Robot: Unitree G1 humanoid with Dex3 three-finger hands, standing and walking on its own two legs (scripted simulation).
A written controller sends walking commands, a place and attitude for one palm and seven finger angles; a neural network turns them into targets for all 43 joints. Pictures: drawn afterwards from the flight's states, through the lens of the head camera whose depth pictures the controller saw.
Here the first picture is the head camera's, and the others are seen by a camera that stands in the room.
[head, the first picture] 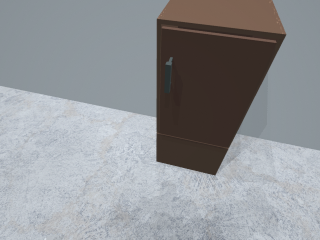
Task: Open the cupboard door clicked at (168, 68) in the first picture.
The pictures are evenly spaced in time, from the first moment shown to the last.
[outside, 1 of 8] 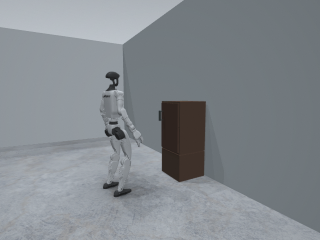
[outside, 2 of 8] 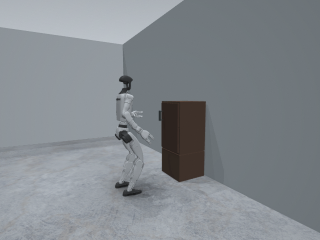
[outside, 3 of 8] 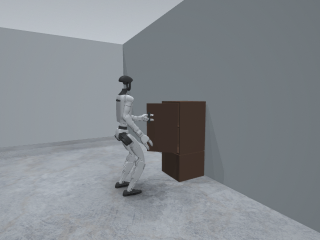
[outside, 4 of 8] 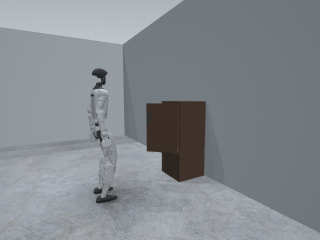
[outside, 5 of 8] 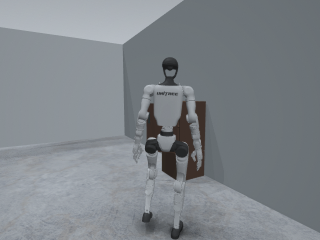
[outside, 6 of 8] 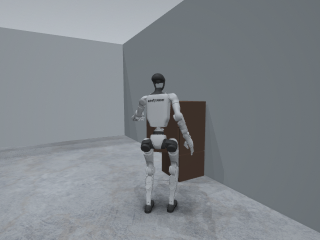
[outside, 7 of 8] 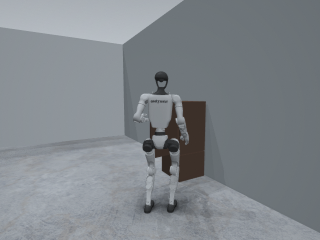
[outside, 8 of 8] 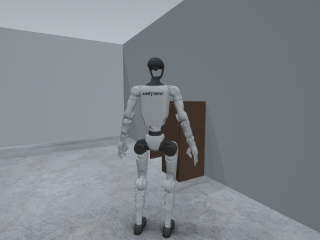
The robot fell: no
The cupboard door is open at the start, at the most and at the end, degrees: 0 98 96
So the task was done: yes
